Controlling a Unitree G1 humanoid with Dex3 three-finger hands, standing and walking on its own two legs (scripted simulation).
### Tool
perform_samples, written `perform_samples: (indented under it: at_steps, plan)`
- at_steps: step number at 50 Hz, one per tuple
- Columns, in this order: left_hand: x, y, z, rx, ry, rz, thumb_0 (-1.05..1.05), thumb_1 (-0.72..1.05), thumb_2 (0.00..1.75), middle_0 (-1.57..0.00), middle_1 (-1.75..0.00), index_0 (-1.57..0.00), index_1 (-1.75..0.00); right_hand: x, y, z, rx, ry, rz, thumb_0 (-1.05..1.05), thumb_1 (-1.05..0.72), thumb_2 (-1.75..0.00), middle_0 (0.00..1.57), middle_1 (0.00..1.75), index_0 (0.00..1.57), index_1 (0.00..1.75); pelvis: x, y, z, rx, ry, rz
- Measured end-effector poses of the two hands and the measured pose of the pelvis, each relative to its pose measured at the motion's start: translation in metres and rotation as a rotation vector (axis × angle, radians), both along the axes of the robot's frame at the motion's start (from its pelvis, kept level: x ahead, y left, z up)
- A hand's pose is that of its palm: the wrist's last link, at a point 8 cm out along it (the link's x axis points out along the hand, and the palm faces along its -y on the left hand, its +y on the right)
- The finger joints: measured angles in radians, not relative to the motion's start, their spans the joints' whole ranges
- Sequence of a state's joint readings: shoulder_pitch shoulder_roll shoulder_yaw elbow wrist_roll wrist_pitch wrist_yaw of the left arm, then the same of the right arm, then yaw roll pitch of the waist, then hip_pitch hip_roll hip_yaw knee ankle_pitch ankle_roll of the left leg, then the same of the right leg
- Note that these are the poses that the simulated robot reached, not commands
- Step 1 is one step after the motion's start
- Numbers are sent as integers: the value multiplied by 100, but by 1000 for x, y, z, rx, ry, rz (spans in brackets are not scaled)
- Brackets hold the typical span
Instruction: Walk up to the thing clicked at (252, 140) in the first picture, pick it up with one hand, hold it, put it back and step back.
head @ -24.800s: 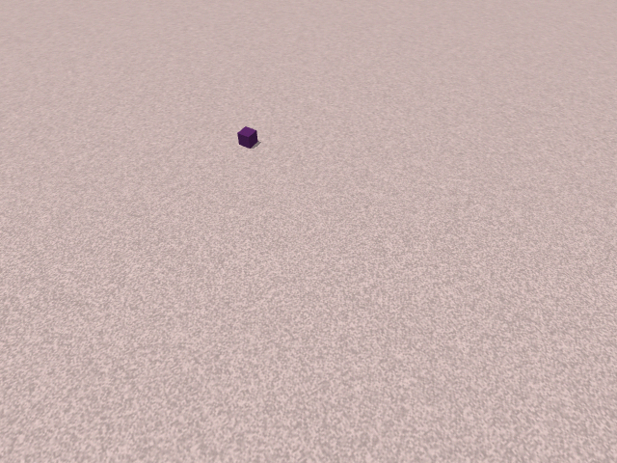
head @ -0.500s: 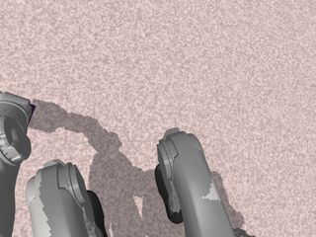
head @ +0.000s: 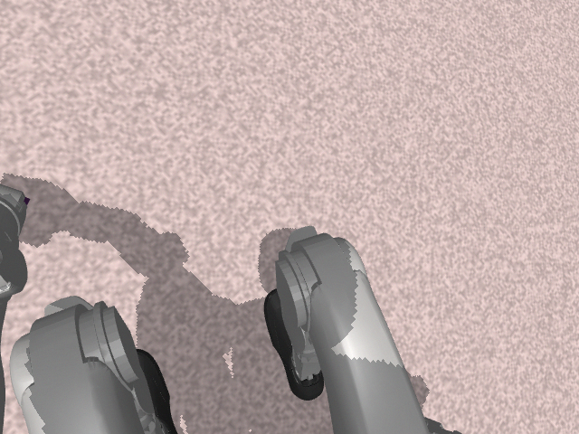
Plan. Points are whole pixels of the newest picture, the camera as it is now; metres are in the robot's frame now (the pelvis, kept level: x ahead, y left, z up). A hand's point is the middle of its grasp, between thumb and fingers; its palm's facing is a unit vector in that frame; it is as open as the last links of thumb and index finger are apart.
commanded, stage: lower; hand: left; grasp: from above
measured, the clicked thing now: out of the picture +0.45 +0.30 -0.23
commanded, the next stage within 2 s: rest in 0.02 s
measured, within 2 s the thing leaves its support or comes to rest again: neither
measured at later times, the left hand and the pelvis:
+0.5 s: hand out of the picture +0.46 +0.29 -0.23, palm faces -0.18 -0.39 -0.90, open 10.1 cm; pelvis +0.00 +0.00 +0.00, yaw -3 degrees
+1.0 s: hand out of the picture +0.46 +0.28 -0.24, palm faces -0.18 -0.39 -0.90, open 10.1 cm; pelvis +0.00 +0.01 +0.00, yaw -4 degrees
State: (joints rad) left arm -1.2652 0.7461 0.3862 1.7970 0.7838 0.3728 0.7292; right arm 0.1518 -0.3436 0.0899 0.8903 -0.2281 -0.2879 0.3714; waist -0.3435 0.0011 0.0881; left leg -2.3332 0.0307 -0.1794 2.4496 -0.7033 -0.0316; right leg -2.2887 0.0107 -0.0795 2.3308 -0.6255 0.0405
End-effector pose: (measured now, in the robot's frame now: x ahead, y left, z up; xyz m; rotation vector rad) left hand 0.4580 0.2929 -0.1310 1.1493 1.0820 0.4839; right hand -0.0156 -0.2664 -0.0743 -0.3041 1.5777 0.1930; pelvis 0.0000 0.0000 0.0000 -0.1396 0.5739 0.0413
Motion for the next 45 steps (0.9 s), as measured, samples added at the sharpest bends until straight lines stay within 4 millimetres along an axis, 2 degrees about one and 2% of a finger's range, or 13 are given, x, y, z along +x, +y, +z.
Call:
perform_samples:
  at_steps: [13,31,45]
  plan:
    - [5,-7,-21,-9,-7,44,-3,-1,43,-79,-42,-76,-46,-11,6,13,28,47,33,0,-92,-90,19,30,20,30,-1,2,0,-25,-21,-12]
    - [0,-2,-46,-7,5,55,-3,-1,43,-79,-43,-75,-46,-13,16,24,51,52,59,0,-92,-91,19,30,20,30,-2,5,-3,-53,-49,-22]
    - [4,-3,-53,-1,-1,40,-3,-2,43,-79,-42,-76,-46,-12,22,28,62,40,71,0,-92,-91,19,30,20,30,-2,6,-4,-67,-63,-25]
